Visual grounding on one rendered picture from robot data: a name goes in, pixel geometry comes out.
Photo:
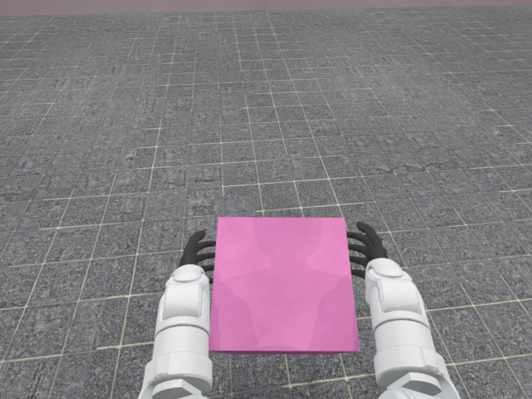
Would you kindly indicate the right robot forearm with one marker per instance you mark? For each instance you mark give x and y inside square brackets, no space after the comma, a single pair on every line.
[406,355]

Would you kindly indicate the carton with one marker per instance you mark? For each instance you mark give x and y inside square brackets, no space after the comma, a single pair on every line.
[282,286]

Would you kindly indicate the robot left hand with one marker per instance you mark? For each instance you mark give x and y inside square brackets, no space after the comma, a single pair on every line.
[193,247]

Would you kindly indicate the robot right hand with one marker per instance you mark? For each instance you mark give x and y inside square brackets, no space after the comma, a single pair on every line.
[372,250]

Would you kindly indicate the left robot forearm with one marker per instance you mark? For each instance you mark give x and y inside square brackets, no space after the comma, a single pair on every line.
[180,364]

